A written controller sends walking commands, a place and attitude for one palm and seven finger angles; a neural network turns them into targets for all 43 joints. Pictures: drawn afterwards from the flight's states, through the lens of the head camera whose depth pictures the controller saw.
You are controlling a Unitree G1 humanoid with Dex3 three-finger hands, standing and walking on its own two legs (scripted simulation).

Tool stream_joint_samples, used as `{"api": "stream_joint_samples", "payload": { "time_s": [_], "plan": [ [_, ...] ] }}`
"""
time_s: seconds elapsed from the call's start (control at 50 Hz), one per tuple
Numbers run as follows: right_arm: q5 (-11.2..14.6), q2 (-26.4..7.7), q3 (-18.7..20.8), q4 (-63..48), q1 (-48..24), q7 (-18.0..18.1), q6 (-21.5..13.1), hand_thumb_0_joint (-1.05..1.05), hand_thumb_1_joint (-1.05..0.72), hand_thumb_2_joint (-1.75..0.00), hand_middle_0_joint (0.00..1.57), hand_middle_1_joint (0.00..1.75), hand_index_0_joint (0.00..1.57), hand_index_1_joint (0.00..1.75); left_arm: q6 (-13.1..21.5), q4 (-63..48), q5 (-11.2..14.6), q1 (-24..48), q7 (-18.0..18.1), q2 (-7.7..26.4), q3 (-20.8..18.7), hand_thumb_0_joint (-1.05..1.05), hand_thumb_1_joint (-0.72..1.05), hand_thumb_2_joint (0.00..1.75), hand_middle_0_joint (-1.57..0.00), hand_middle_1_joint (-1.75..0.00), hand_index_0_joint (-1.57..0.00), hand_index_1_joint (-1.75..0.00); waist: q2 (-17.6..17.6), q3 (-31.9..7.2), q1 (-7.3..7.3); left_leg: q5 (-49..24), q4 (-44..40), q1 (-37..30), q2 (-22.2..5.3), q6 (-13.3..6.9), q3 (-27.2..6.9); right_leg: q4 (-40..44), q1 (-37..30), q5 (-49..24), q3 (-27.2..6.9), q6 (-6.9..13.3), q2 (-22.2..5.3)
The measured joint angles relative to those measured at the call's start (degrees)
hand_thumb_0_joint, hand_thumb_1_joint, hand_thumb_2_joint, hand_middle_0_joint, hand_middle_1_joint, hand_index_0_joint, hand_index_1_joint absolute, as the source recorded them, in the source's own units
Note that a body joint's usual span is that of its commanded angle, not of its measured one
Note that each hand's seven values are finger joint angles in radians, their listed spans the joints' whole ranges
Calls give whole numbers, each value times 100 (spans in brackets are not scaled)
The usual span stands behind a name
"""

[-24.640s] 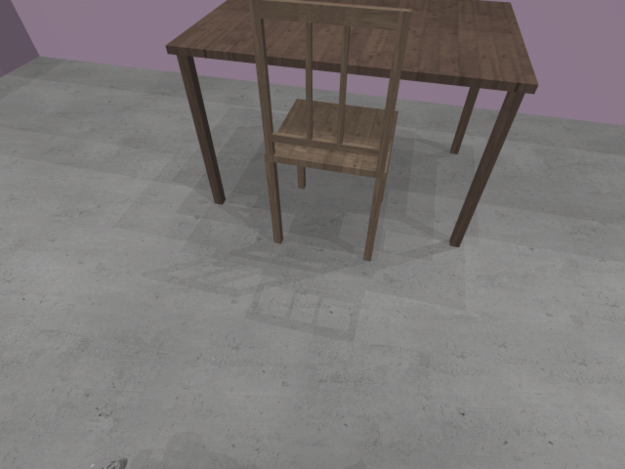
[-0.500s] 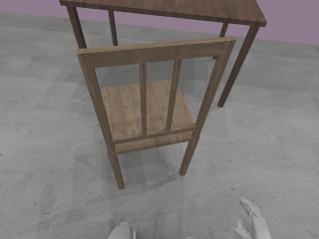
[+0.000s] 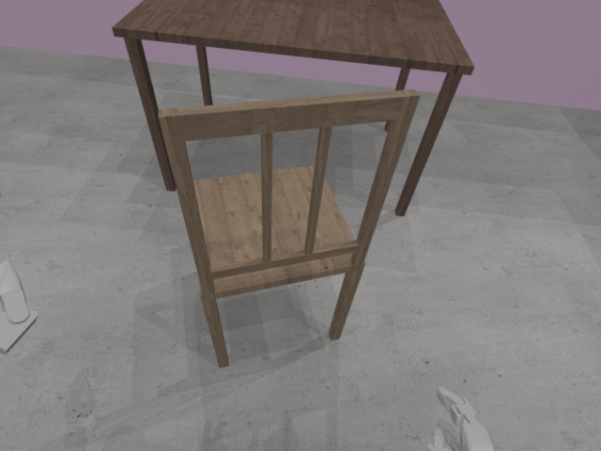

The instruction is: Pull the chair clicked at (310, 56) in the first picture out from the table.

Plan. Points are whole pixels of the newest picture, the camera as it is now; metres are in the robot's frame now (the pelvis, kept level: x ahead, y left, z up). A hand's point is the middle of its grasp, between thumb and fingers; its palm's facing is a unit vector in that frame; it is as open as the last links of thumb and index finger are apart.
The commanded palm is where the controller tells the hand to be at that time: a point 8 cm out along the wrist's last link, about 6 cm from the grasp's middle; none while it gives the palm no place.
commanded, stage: stop stepping back and stand still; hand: left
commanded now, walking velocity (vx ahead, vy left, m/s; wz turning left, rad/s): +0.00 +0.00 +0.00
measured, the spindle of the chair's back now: (266, 206) +0.55 +0.10 -0.04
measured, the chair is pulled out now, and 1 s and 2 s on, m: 0.57 0.57 0.57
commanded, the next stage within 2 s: let the arm hang, fingers relaxed in 0.28 s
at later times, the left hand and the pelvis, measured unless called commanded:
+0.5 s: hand (121, 351) +0.23 +0.25 +0.00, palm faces +0.17 -0.88 -0.45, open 7.4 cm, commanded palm none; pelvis +0.02 +0.00 +0.00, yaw +1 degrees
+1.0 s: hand out of the picture -0.01 +0.17 -0.17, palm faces +0.04 -0.97 -0.24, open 7.3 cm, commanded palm none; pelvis +0.02 -0.02 +0.00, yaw +2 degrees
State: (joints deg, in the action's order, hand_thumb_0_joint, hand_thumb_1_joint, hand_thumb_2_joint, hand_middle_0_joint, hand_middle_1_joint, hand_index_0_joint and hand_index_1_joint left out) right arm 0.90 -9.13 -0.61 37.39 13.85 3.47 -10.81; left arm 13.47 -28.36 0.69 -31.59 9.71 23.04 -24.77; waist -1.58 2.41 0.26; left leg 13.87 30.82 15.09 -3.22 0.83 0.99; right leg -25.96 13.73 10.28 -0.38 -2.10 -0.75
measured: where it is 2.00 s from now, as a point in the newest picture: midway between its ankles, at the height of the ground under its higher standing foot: outside the picture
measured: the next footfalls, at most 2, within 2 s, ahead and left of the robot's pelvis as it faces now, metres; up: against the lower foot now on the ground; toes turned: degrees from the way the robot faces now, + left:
none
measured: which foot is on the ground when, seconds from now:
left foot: down 0.00-1.00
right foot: down 0.00-1.00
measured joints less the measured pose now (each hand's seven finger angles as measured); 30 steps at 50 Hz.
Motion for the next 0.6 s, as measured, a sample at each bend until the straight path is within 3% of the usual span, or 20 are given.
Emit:
{"api": "stream_joint_samples", "payload": {
  "time_s": [0.18,0.38,0.42,0.5,0.6],
  "plan": [
    [-39,-145,85,24,-65,50,134,1,-90,-90,21,30,21,30,-80,67,-15,-68,23,-74,87,1,88,90,-21,-30,-21,-30,145,71,-4,-128,-297,-121,-90,58,2,298,-108,-138,5,93,95],
    [9,-327,256,-14,-222,73,279,1,-91,-90,20,30,21,30,-140,107,38,-150,8,9,71,1,88,90,-21,-30,-21,-30,172,146,107,-107,-451,-259,-79,92,66,337,-171,-64,-49,94,81],
    [-13,-470,340,186,-252,-152,209,1,-91,-90,20,30,21,30,-195,849,-165,276,-259,76,455,1,89,90,-20,-30,-21,-30,264,1,84,-53,-259,-16,-11,68,0,85,60,45,16,79,11],
    [-145,-690,292,717,-446,-353,654,1,-91,-90,20,30,20,30,-1079,3701,-270,1459,-722,-406,1528,0,90,90,-20,-30,-20,-30,453,-217,49,81,38,230,160,10,-69,-406,348,342,73,10,-163],
    [-214,-370,45,1051,-375,-396,971,1,-91,-90,20,30,20,30,-1693,6457,-266,1839,-883,-1105,2339,0,91,90,-19,-30,-19,-29,141,-46,141,117,44,67,217,14,-50,-618,284,486,47,16,-221]
  ]
}}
